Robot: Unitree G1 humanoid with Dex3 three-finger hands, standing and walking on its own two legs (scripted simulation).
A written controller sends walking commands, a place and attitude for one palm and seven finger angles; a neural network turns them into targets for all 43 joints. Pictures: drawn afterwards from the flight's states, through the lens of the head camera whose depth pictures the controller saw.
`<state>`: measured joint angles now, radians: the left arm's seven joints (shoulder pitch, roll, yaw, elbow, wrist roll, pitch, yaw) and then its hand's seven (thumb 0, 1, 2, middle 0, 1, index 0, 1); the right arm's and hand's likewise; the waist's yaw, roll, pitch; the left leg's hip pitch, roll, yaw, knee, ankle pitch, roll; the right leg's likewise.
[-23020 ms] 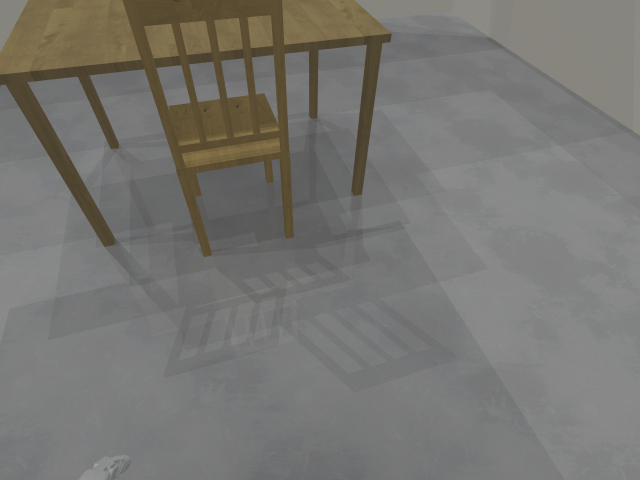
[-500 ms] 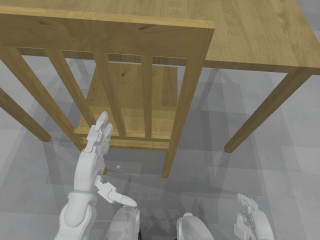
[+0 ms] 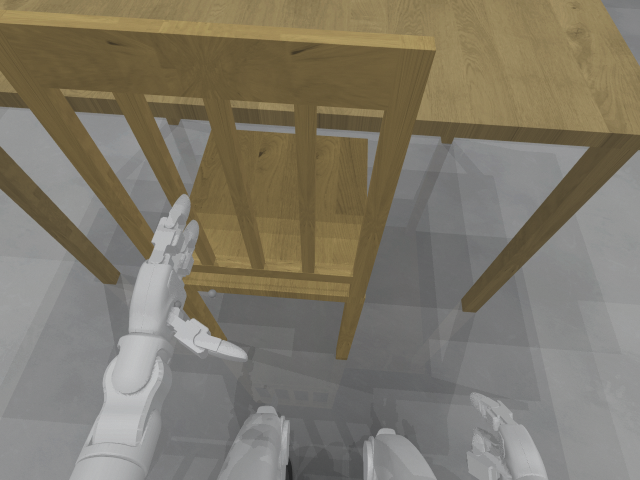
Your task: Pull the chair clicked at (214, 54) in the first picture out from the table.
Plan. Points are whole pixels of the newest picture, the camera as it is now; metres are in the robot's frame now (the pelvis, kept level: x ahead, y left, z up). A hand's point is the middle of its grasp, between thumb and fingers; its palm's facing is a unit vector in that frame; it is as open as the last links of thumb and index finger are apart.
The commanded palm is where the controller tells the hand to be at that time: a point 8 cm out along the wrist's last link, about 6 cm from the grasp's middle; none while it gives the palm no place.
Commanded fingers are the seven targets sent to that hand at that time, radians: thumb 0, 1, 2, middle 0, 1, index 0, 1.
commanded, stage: push the fingers through the gap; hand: left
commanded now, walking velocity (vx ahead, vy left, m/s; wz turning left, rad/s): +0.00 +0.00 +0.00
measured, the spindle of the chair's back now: (243, 203) +0.45 +0.12 +0.05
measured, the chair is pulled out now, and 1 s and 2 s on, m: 0.00 0.00 0.00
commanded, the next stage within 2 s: hook a spindle and tug to test in 1.46 s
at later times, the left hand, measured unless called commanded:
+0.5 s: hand (236, 279) +0.35 +0.12 +0.02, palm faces -0.10 -0.99 +0.01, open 17.0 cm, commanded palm +0.36 +0.17 +0.03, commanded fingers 0.00 -0.50 0.30 -0.06 -0.08 -0.06 -0.08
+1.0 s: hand (252, 238) +0.42 +0.11 +0.01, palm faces -0.10 -0.99 -0.05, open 17.0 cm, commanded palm +0.39 +0.15 +0.02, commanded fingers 0.00 -0.50 0.30 -0.06 -0.08 -0.06 -0.08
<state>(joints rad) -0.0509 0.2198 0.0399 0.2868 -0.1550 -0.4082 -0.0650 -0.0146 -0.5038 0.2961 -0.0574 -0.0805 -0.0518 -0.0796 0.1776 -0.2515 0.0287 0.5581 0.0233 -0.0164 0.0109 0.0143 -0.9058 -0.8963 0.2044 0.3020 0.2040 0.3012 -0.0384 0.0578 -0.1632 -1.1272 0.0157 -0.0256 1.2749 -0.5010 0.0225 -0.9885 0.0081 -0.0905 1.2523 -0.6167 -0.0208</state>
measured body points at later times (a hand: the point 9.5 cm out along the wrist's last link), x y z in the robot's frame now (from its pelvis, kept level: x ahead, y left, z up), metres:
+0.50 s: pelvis +0.01 +0.01 +0.01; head +0.12 +0.02 +0.44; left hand +0.35 +0.17 +0.03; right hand +0.14 -0.24 -0.10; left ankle +0.05 +0.10 -0.62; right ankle -0.01 -0.11 -0.62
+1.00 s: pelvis +0.00 +0.01 +0.00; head +0.12 +0.02 +0.43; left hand +0.42 +0.16 +0.02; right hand +0.10 -0.25 -0.12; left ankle +0.05 +0.10 -0.62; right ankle -0.01 -0.11 -0.62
